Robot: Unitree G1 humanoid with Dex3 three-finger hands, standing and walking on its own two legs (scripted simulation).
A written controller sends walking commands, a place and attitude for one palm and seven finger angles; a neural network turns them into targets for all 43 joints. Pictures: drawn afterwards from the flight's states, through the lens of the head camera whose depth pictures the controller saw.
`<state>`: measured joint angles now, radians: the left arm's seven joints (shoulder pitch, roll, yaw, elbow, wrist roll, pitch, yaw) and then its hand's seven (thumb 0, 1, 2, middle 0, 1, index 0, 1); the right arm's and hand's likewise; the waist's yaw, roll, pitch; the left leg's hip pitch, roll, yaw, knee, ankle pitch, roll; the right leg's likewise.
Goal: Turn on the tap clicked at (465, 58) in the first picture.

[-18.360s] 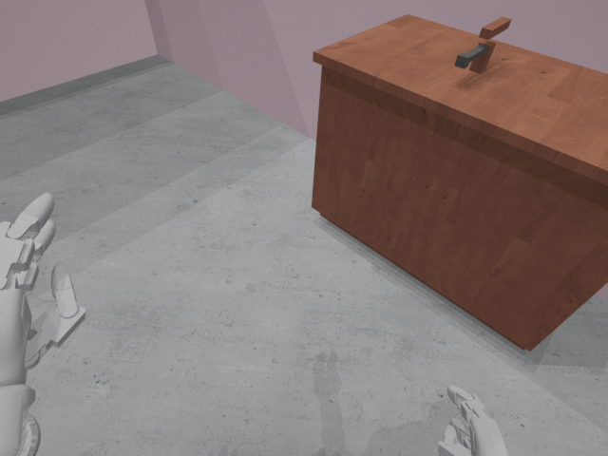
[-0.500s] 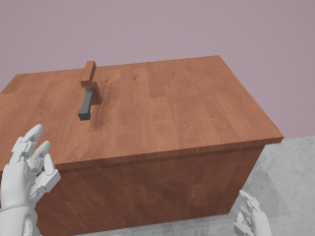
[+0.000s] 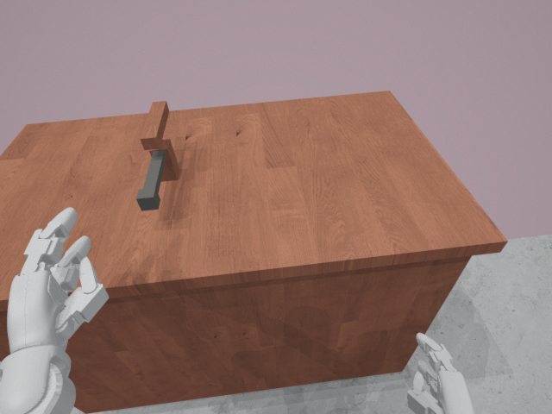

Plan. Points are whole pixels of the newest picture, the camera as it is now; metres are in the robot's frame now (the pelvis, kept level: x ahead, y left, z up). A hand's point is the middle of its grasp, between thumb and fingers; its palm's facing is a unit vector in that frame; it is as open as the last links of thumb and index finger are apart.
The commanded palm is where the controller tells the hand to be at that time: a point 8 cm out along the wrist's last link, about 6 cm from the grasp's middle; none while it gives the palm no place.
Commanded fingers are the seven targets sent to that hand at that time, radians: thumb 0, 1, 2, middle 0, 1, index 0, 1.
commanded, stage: reach beside the lever's end, fingers flat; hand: left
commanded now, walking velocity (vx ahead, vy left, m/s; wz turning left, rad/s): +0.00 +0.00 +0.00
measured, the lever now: (148, 199) +0.40 +0.27 +0.10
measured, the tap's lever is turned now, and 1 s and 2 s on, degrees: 0 0 0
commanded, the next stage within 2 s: none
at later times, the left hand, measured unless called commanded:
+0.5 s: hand (110, 260) +0.25 +0.25 +0.14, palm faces +0.45 -0.89 -0.10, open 7.5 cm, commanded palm +0.22 +0.30 +0.14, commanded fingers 0.00 0.90 0.90 -0.18 -0.25 -0.18 -0.25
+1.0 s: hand (117, 231) +0.31 +0.28 +0.13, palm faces +0.48 -0.87 -0.10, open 7.7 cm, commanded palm +0.28 +0.32 +0.12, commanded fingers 0.00 0.90 0.90 -0.16 -0.19 -0.16 -0.19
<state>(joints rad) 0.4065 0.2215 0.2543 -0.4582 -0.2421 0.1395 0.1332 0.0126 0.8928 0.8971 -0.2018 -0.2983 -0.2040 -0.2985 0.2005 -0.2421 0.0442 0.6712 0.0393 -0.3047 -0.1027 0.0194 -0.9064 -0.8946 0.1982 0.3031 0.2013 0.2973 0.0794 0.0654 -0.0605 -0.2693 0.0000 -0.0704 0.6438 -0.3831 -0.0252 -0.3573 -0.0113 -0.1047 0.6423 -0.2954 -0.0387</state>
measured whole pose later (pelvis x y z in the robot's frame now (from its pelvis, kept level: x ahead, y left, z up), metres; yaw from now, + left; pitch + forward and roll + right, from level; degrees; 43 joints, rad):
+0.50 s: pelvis +0.00 +0.02 +0.00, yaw -1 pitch +1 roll +0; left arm 0.21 0.21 0.25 -0.27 -0.20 0.14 0.18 0.01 0.89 0.90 -0.19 -0.27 -0.19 -0.27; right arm 0.18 -0.23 0.05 0.68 0.03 -0.25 -0.11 0.02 -0.91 -0.89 0.20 0.30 0.20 0.30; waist 0.06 0.05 -0.04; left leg -0.26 -0.02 -0.04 0.61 -0.36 0.00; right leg -0.35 -0.03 -0.08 0.61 -0.27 -0.02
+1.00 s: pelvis +0.00 +0.01 +0.01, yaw -2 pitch +2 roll +0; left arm -0.06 0.28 0.35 0.10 -0.19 0.08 0.15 0.01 0.89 0.90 -0.17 -0.21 -0.17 -0.21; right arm 0.18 -0.25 0.03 0.71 0.03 -0.19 -0.12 0.02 -0.91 -0.89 0.20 0.30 0.20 0.30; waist 0.03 0.04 -0.03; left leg -0.28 0.00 -0.04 0.59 -0.35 -0.01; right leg -0.38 -0.01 -0.07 0.59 -0.25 -0.03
